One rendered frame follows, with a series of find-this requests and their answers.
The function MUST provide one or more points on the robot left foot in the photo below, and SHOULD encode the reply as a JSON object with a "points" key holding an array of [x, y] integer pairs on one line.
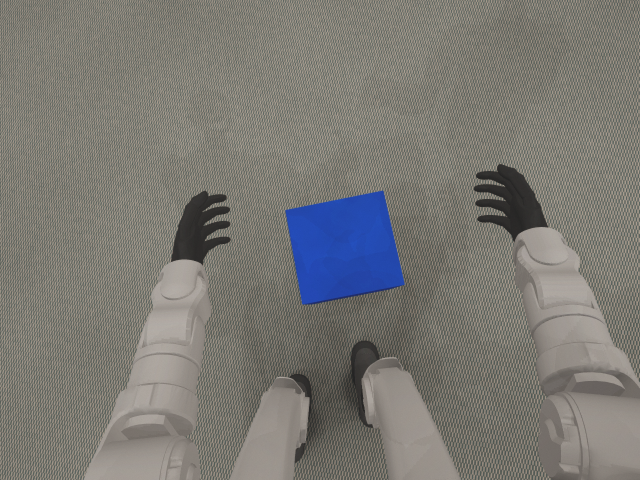
{"points": [[304, 384]]}

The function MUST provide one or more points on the left robot thigh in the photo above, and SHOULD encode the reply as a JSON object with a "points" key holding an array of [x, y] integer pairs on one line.
{"points": [[278, 428]]}

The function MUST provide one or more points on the right robot hand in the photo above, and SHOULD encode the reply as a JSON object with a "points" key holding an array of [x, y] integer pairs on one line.
{"points": [[522, 209]]}

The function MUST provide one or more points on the carton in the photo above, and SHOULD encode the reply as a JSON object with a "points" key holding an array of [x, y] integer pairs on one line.
{"points": [[344, 248]]}

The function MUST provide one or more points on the robot left forearm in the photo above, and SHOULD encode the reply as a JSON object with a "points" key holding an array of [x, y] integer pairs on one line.
{"points": [[160, 399]]}

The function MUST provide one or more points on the right robot upper arm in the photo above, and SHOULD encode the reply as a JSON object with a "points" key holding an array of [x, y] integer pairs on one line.
{"points": [[590, 437]]}

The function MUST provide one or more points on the left robot hand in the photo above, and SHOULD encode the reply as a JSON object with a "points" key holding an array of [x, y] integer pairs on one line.
{"points": [[190, 238]]}

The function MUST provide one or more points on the left robot upper arm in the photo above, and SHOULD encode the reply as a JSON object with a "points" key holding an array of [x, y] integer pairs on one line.
{"points": [[170, 457]]}

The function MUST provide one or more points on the robot right forearm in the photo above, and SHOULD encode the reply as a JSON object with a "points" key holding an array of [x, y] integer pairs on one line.
{"points": [[575, 350]]}

